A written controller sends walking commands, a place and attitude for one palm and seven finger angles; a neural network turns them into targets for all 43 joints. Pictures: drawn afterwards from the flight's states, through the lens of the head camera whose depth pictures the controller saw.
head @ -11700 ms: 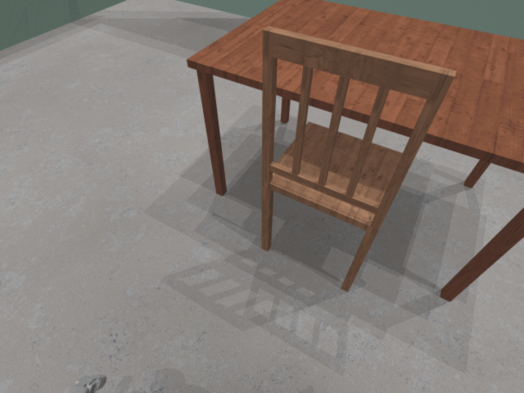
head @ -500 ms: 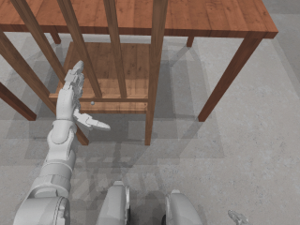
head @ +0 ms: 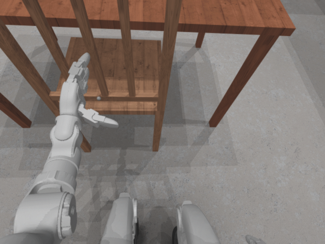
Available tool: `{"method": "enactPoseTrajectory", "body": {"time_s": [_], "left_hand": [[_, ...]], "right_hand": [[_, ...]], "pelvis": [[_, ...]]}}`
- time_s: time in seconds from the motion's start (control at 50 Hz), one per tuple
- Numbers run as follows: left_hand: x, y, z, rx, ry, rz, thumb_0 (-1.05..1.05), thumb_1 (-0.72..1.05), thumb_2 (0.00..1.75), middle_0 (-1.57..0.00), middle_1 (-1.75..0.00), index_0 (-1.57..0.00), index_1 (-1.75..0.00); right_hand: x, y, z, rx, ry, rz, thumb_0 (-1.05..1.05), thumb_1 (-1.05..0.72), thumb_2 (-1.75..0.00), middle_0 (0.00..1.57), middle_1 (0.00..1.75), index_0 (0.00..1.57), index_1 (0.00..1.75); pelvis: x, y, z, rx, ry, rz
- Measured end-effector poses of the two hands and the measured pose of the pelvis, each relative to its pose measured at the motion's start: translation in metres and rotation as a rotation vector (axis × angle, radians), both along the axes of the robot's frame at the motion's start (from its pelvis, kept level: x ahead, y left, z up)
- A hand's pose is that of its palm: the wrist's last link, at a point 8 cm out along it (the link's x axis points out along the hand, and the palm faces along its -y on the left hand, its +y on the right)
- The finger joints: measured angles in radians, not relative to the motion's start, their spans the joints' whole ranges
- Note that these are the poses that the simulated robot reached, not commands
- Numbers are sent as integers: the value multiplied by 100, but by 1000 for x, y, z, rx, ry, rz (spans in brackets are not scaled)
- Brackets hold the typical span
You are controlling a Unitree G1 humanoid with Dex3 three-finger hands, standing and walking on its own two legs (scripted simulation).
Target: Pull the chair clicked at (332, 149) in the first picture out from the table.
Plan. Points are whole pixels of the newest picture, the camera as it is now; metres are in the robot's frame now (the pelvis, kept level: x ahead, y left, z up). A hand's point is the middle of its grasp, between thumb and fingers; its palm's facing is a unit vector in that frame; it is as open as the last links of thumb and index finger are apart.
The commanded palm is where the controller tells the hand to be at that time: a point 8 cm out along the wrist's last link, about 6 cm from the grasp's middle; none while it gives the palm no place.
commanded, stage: aim the fingers beside a spindle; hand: left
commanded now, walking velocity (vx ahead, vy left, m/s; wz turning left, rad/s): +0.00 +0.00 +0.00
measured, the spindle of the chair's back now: (92, 52) +0.57 +0.18 +0.08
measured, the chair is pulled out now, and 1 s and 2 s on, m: -0.01 -0.01 -0.01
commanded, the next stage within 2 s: push the fingers through the gap in 1.56 s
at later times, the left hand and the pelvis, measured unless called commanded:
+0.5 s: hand (97, 103) +0.44 +0.16 +0.04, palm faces +0.00 -1.00 -0.05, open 16.9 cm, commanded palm +0.41 +0.20 +0.04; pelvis +0.03 +0.00 +0.02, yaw +0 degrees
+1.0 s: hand (92, 114) +0.40 +0.16 +0.05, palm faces -0.01 -1.00 -0.05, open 16.9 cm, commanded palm +0.39 +0.21 +0.04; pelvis +0.04 -0.01 +0.02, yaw +0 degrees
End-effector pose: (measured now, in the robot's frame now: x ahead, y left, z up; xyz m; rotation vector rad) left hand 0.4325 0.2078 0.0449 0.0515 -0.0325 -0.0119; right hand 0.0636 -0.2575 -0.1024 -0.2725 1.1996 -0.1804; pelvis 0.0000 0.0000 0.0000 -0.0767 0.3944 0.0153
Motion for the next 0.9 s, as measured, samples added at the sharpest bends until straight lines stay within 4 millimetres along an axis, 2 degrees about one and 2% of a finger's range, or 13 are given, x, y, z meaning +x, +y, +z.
{"method": "enactPoseTrajectory", "body": {"time_s": [0.2, 0.34, 0.5, 0.7, 0.9], "left_hand": [[-1, -2, 1, 0, 7, -6, -1, -50, 30, -6, -8, -16, -14], [-6, -4, -5, -6, 40, 12, -1, -50, 30, -6, -8, -11, -11], [-15, 1, -1, 1, 33, 18, -1, -50, 30, -6, -8, -7, -9], [-28, -3, 0, -6, 48, 2, -1, -50, 30, -6, -8, -6, -8], [-40, 6, 3, 0, 43, 10, -1, -50, 30, -6, -8, -6, -8]], "right_hand": [[11, 6, 4, 17, -10, -7, 0, -91, -90, 20, 30, 20, 30], [31, 7, 8, 31, -42, -5, 0, -91, -90, 20, 30, 20, 30], [59, 5, 13, 37, -79, 10, 0, -91, -90, 20, 30, 20, 30], [91, 2, 19, 44, -132, 37, 0, -91, -90, 20, 30, 20, 30], [105, -1, 20, 46, -175, 50, 0, -91, -90, 20, 30, 20, 30]], "pelvis": [[7, 4, 5, 4, 3, -8], [16, 3, 10, 9, 6, -14], [29, -1, 16, 14, 4, -14], [41, -7, 21, 23, 0, -10], [43, -11, 20, 26, -9, -8]]}}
